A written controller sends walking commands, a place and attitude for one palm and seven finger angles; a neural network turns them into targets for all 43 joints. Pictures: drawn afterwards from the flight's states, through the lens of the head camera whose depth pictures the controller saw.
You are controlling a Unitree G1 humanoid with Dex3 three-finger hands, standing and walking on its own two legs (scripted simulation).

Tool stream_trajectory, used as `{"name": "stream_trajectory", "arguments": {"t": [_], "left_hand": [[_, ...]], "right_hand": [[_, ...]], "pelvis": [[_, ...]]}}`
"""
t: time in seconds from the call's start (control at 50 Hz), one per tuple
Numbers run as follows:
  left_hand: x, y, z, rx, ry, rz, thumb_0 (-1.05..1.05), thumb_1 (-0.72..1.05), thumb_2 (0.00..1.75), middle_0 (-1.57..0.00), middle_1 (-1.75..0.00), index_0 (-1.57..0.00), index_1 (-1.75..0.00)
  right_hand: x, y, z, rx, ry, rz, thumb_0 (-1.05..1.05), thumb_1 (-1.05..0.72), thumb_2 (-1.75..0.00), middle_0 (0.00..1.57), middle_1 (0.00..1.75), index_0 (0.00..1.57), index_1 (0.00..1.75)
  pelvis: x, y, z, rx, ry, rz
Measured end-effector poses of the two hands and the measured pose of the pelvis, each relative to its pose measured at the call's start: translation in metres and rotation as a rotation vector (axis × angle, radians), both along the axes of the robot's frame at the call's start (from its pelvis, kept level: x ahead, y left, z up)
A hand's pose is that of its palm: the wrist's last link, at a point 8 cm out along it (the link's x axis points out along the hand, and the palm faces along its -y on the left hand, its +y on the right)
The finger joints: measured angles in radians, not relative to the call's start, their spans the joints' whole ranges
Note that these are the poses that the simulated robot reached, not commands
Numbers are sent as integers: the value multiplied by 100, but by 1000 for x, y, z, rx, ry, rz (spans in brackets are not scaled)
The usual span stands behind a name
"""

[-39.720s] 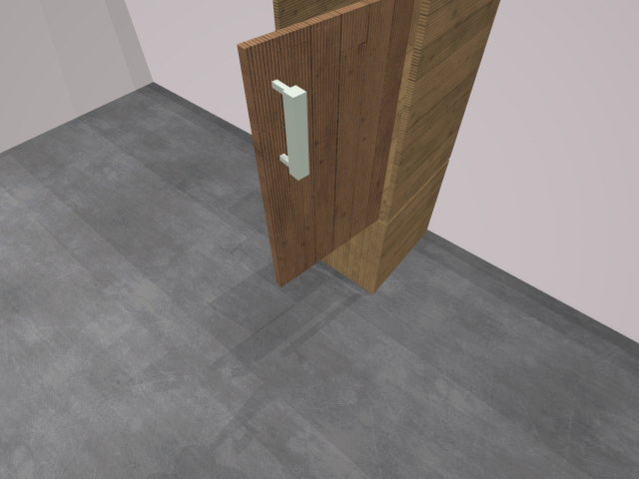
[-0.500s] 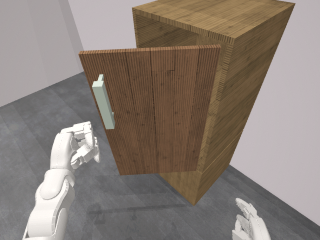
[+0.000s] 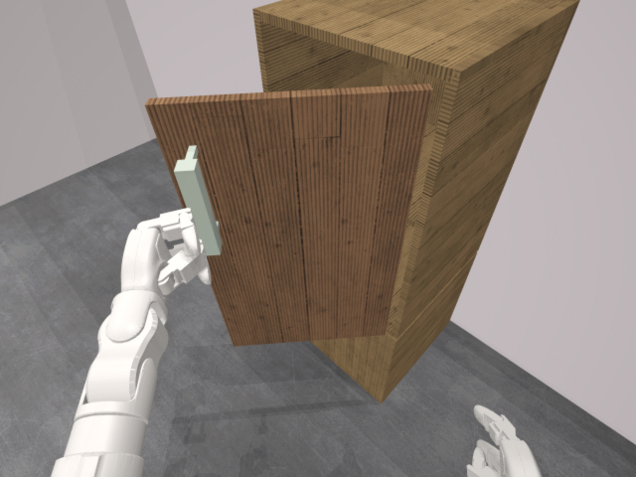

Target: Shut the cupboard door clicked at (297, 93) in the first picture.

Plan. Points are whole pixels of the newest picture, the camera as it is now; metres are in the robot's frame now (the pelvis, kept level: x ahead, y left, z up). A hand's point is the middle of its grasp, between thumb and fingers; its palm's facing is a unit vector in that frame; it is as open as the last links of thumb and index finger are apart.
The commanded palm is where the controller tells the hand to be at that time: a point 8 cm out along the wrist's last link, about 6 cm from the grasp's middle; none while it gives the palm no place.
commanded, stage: bring the fist close to the handle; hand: left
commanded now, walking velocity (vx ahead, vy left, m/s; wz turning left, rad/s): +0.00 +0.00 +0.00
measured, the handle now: (203, 202) +0.44 +0.20 +0.13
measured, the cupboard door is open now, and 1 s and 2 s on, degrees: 48 45 28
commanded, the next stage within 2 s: push the door shut along its arc in 0.44 s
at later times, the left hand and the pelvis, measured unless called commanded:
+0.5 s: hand (205, 252) +0.34 +0.16 +0.13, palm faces +0.14 -0.99 -0.01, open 3.1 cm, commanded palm +0.31 +0.21 +0.13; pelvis +0.00 +0.00 +0.00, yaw -1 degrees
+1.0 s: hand (212, 228) +0.38 +0.17 +0.13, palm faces +0.04 -1.00 -0.03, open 3.0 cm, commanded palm +0.37 +0.21 +0.13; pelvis -0.01 +0.00 +0.00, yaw +1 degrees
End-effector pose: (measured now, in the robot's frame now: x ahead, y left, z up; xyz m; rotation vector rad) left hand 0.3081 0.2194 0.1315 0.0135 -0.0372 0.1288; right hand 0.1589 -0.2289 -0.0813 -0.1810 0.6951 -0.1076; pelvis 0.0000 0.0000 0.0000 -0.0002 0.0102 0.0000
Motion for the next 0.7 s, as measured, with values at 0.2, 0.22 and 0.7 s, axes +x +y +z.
{"name": "stream_trajectory", "arguments": {"t": [0.2,0.22,0.7], "left_hand": [[11,-3,1,-3,-13,-2,2,90,90,-130,-150,-130,-150],[10,-2,0,-1,-11,-2,2,90,90,-130,-150,-130,-150],[13,-8,0,10,2,-20,1,90,90,-130,-150,-130,-150]], "right_hand": [[-13,-5,-4,6,43,-35,2,-91,-90,20,30,21,30],[-14,-6,-4,7,45,-37,2,-91,-90,20,30,21,30],[-4,2,-1,7,27,-12,2,-91,-90,20,30,21,30]], "pelvis": [[3,2,1,2,9,-15],[3,2,1,2,8,-16],[-2,2,1,-1,-4,-4]]}}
